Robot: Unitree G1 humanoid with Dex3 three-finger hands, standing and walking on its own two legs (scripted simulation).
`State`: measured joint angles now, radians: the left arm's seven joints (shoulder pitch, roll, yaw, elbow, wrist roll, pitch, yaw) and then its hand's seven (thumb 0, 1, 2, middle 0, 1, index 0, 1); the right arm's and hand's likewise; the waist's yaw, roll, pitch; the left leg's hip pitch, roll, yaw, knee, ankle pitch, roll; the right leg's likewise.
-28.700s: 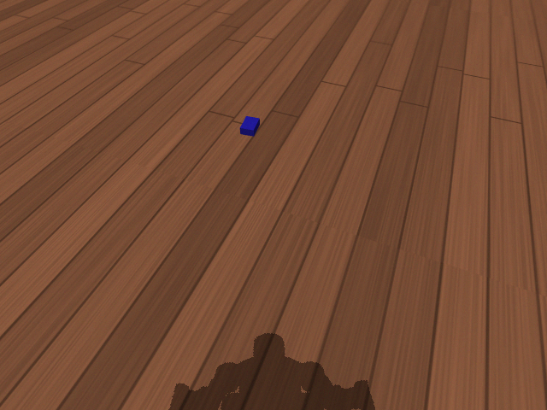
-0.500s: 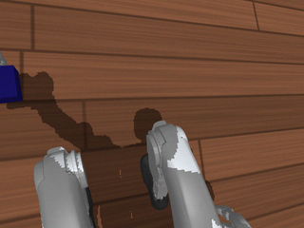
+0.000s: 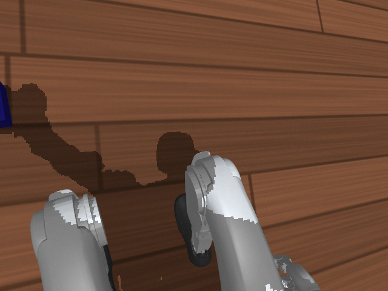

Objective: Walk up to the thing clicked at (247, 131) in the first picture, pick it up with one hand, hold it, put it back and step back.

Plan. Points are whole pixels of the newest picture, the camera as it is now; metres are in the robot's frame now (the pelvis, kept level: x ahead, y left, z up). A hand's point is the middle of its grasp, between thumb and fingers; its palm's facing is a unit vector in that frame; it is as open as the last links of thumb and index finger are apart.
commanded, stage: lower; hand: left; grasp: from above
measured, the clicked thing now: out of the picture +0.50 +0.31 -0.22
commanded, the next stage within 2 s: rest in 0.18 s
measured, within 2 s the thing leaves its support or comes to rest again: rests again in 1.28 s
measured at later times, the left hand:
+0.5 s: hand out of the picture +0.50 +0.30 -0.22, palm faces -0.48 -0.05 -0.87, open 10.9 cm
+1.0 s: hand out of the picture +0.50 +0.30 -0.26, palm faces -0.49 -0.06 -0.87, open 10.9 cm
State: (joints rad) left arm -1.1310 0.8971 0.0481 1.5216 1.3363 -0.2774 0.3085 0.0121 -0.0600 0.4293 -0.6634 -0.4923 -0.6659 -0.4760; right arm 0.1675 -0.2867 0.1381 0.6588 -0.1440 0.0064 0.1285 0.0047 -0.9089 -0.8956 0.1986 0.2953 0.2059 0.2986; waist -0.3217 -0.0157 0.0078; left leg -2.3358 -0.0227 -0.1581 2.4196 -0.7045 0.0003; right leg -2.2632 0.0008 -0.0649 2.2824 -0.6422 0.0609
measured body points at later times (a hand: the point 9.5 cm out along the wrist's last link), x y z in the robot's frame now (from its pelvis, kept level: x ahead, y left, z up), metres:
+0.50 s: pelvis +0.00 +0.00 -0.01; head +0.28 +0.10 +0.32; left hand +0.52 +0.30 -0.17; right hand +0.02 -0.26 -0.08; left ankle +0.07 +0.12 -0.30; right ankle +0.11 -0.14 -0.30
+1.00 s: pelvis +0.00 +0.01 -0.02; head +0.29 +0.12 +0.30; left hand +0.52 +0.30 -0.21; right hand +0.03 -0.26 -0.07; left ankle +0.07 +0.12 -0.30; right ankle +0.11 -0.13 -0.30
